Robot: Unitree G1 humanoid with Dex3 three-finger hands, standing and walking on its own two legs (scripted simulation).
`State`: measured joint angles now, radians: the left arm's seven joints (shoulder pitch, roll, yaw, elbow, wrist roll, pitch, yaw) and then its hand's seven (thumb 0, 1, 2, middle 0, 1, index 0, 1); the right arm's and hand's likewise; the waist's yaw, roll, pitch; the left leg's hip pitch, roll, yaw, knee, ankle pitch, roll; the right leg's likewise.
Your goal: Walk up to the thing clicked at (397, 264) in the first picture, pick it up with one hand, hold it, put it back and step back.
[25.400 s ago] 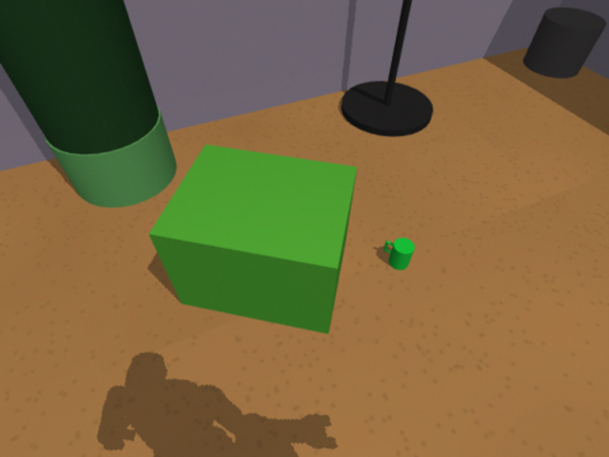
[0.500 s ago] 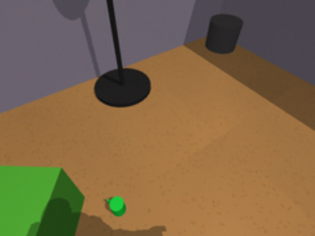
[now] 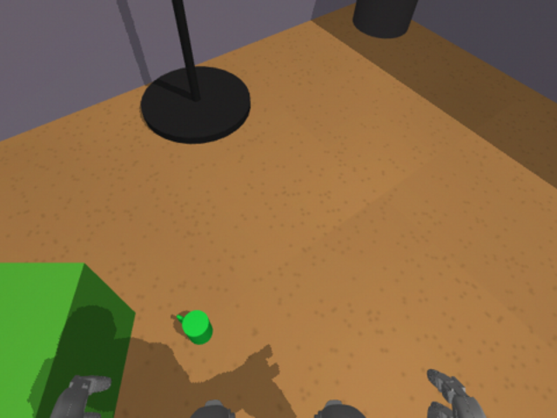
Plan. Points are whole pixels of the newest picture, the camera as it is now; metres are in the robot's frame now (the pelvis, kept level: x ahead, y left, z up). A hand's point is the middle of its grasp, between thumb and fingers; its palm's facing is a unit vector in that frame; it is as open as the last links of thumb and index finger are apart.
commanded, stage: rise first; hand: left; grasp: from above
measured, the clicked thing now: (193, 325) +0.43 +0.24 -0.68
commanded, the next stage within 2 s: none
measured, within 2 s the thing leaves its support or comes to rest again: neither
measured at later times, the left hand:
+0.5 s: hand out of the picture +0.13 +0.27 -0.23, palm faces -0.26 -0.80 -0.54, open 14.0 cm
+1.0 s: hand (150, 365) +0.27 +0.28 -0.42, palm faces -0.44 -0.34 -0.83, open 14.0 cm
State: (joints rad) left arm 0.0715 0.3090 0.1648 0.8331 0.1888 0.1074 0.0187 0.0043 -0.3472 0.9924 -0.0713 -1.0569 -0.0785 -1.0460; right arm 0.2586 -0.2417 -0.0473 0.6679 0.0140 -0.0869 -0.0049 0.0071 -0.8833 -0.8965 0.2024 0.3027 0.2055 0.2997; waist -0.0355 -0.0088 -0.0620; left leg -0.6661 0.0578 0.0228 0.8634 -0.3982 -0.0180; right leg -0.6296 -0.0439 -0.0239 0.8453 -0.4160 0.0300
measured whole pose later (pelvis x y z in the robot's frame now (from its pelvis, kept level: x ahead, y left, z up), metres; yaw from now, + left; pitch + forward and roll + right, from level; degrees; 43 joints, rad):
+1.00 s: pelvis -0.08 +0.00 -0.28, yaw -2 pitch +34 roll -3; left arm -0.46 0.52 0.12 0.93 0.85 -0.12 0.18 0.00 -0.52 1.00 -0.07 -1.08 -0.09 -1.06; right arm 0.10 -0.27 -0.07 0.73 -0.03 -0.14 0.05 0.01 -0.89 -0.90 0.20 0.30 0.20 0.30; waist -0.04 0.01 -0.15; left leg -1.96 0.07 -0.08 2.01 -0.65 -0.02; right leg -1.90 -0.03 -0.02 2.00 -0.69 0.02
